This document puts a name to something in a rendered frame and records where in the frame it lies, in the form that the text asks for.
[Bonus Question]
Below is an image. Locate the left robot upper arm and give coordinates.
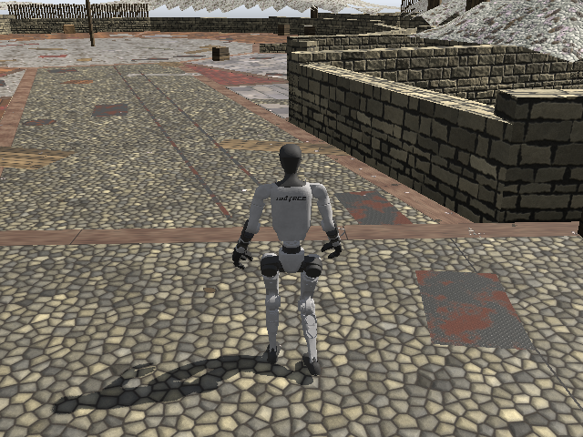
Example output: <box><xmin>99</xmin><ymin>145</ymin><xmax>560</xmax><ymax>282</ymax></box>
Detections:
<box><xmin>245</xmin><ymin>183</ymin><xmax>272</xmax><ymax>234</ymax></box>

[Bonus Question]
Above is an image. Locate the left robot hand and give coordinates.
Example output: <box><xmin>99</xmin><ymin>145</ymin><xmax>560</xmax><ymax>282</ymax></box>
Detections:
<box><xmin>232</xmin><ymin>248</ymin><xmax>253</xmax><ymax>269</ymax></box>

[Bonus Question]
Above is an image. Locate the right robot upper arm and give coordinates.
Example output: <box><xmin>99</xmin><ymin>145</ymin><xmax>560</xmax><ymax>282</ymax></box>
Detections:
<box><xmin>310</xmin><ymin>183</ymin><xmax>335</xmax><ymax>232</ymax></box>

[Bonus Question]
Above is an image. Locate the humanoid robot head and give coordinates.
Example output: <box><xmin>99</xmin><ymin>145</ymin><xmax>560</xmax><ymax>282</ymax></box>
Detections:
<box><xmin>275</xmin><ymin>144</ymin><xmax>306</xmax><ymax>188</ymax></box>

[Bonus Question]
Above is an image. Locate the robot left foot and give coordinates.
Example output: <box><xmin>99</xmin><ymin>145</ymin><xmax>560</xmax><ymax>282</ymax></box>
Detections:
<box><xmin>267</xmin><ymin>341</ymin><xmax>281</xmax><ymax>364</ymax></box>

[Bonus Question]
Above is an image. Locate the right robot hand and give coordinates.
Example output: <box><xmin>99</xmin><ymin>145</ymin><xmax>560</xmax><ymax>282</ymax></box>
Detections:
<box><xmin>321</xmin><ymin>242</ymin><xmax>343</xmax><ymax>259</ymax></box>

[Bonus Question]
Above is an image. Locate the left robot forearm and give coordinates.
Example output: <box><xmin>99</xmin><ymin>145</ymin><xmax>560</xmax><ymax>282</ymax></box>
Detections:
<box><xmin>235</xmin><ymin>219</ymin><xmax>254</xmax><ymax>253</ymax></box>

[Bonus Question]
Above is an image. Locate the right robot forearm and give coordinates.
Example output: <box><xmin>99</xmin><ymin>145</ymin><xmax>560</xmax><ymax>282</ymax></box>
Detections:
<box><xmin>326</xmin><ymin>218</ymin><xmax>341</xmax><ymax>247</ymax></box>

